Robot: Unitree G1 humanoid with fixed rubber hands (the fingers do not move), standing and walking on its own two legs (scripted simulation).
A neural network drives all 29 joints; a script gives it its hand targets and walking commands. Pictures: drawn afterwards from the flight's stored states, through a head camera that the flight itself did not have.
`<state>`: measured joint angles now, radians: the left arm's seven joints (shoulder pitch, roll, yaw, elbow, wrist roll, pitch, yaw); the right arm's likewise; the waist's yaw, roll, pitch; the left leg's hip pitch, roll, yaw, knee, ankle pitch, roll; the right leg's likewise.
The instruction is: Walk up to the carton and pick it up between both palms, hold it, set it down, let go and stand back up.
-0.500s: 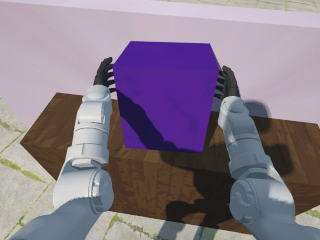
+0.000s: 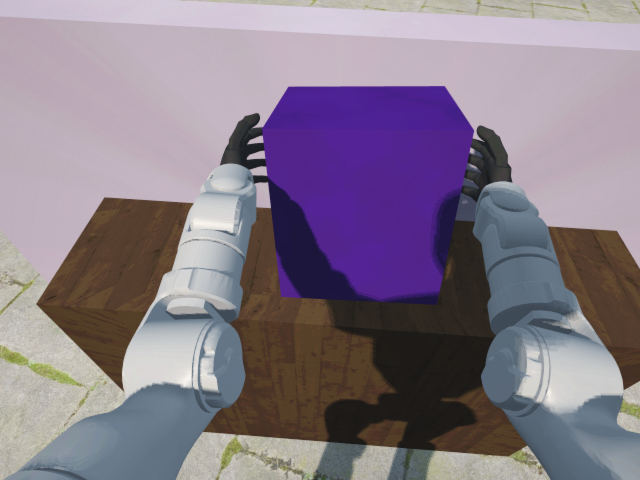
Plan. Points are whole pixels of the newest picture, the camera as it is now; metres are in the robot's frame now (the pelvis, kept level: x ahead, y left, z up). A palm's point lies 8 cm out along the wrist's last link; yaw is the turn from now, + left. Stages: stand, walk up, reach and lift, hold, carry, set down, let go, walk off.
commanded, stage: set down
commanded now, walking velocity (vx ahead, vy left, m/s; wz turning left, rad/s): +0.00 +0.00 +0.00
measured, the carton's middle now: (361, 193) +0.49 -0.09 +0.09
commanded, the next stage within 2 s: none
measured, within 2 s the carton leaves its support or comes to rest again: neither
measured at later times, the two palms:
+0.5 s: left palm (244, 194) +0.45 +0.08 +0.14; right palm (488, 218) +0.40 -0.24 +0.12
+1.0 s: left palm (241, 201) +0.44 +0.08 +0.13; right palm (488, 223) +0.39 -0.24 +0.12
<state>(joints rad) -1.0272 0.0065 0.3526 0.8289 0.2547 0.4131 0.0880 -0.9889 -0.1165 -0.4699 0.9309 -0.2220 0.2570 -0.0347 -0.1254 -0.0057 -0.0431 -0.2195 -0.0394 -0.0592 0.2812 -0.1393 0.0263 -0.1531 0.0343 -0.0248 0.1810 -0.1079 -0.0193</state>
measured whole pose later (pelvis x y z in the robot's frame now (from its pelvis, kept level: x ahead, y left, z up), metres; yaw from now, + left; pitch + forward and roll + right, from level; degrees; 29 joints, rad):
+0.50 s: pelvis +0.00 -0.03 +0.00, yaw +1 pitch +5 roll +0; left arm -0.89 -0.01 0.42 0.78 0.26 0.23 0.01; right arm -0.79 0.00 -0.42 0.77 -0.22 0.11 -0.12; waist -0.13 -0.02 -0.03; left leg -0.18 -0.02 -0.08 0.21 -0.11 0.00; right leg -0.14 0.05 -0.05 0.18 -0.12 -0.05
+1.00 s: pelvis -0.01 -0.02 +0.00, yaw +1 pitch +5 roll +0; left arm -0.92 -0.02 0.47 0.85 0.30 0.14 -0.04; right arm -0.79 0.03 -0.52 0.74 -0.32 0.10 -0.06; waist -0.11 -0.02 -0.03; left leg -0.20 -0.03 -0.07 0.19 -0.08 0.01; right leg -0.17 0.04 -0.04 0.18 -0.10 -0.04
